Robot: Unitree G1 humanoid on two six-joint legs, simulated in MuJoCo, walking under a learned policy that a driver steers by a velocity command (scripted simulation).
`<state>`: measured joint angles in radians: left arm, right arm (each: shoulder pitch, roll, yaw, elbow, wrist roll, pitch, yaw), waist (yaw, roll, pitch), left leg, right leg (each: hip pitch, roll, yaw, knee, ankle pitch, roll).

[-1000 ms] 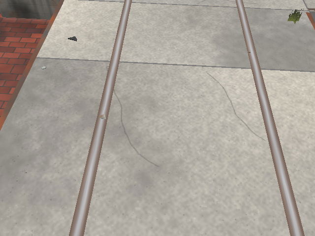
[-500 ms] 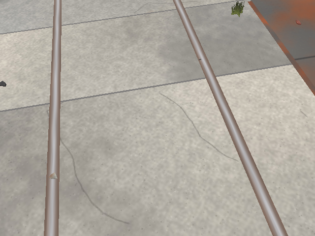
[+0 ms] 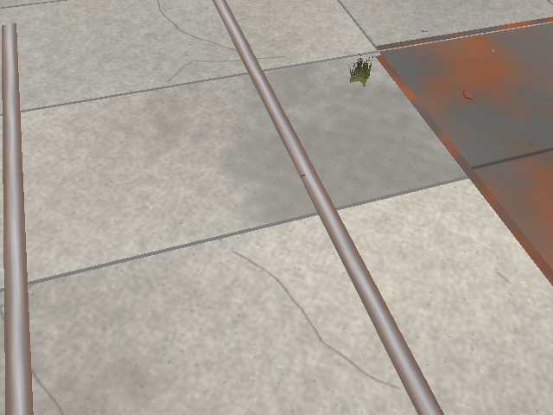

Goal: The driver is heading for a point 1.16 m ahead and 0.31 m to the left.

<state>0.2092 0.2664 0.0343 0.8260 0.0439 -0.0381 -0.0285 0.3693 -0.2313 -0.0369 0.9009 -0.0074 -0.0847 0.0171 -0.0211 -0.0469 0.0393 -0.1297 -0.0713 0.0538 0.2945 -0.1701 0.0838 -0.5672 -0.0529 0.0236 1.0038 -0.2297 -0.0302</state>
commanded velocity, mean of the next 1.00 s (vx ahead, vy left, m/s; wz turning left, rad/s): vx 0.09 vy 0.00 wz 0.42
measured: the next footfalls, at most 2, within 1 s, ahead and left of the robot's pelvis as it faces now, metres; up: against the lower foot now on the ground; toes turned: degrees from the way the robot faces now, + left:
right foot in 0.22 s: +0.25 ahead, -0.09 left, +0.00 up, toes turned +7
left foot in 0.64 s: +0.10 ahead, +0.10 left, +0.00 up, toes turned +24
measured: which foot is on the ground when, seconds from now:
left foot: down 0.00-0.22, up 0.24-0.62, down 0.64-1.00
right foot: up 0.00-0.20, down 0.22-0.64, up 0.66-1.00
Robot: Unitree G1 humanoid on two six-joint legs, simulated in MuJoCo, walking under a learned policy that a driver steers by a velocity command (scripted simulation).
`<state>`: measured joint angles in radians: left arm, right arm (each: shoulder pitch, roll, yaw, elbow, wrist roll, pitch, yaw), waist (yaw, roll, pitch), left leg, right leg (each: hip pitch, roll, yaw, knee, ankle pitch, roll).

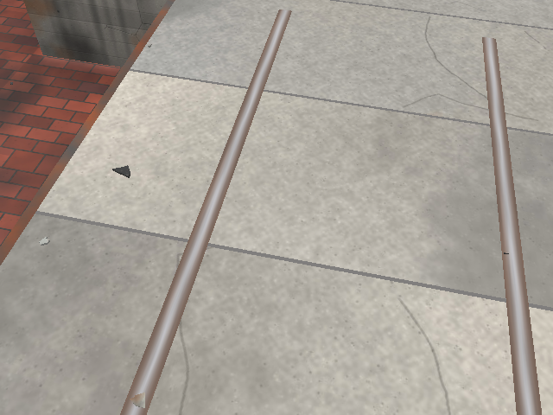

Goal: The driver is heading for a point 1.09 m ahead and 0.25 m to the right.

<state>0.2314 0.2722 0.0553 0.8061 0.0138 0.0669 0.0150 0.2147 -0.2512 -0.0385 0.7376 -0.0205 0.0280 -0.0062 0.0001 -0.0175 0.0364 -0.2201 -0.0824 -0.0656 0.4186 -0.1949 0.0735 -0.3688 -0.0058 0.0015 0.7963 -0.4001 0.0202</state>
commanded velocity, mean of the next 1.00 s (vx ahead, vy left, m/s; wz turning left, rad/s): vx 0.00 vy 0.00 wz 0.05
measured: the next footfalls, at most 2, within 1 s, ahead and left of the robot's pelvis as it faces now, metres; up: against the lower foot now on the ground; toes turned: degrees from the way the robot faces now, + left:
right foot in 0.10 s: +0.03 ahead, -0.12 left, +0.00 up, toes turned +1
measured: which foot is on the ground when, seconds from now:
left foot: down 0.00-1.00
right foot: up 0.00-0.08, down 0.10-1.00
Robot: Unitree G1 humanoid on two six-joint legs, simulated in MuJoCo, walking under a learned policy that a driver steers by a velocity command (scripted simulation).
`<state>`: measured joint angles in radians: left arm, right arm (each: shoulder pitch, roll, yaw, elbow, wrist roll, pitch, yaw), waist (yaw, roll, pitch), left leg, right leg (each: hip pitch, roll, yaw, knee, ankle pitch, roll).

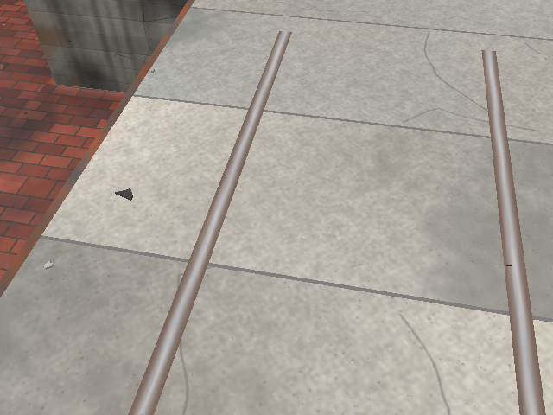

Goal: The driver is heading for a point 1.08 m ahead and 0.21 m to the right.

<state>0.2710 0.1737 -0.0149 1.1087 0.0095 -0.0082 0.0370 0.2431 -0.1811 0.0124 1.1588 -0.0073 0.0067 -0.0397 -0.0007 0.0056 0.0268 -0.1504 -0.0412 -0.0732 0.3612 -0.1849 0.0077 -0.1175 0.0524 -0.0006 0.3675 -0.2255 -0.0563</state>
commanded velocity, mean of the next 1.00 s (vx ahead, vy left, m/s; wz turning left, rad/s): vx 0.21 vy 0.00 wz -0.05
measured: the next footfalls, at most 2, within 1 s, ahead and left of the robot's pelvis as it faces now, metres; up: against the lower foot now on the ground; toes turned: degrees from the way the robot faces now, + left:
left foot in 0.74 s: +0.17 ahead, +0.13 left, +0.00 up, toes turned +4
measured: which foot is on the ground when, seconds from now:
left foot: down 0.00-0.44, up 0.46-0.72, down 0.74-1.00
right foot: down 0.00-0.74, up 0.76-1.00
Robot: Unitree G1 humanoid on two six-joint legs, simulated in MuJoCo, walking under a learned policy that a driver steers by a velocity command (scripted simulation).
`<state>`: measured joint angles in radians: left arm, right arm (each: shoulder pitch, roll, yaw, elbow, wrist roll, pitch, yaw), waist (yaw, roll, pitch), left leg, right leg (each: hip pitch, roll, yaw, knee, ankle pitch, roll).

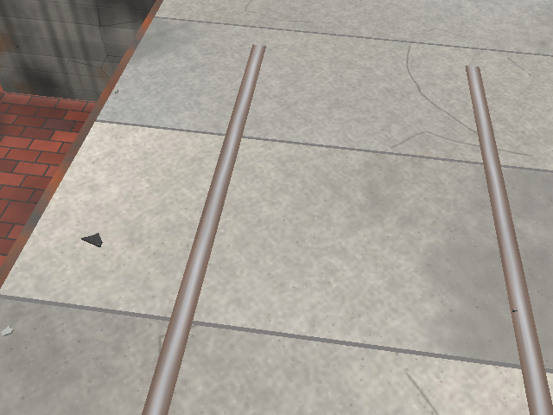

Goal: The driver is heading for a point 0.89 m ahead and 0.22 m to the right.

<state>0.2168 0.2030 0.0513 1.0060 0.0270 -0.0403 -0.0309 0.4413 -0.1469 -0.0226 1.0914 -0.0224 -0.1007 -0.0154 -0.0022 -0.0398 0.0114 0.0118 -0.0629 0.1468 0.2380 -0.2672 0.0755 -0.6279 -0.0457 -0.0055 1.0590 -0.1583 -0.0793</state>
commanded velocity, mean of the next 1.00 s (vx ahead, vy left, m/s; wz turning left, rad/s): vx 0.16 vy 0.00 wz -0.44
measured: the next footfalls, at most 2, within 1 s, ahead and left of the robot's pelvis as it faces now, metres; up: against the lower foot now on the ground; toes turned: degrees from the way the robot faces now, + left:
right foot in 0.22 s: +0.29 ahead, -0.07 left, +0.00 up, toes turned -12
left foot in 0.88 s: +0.38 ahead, +0.09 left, +0.00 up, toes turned -30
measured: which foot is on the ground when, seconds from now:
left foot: down 0.00-0.22, up 0.24-0.86, down 0.88-1.00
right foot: up 0.00-0.20, down 0.22-0.86, up 0.88-1.00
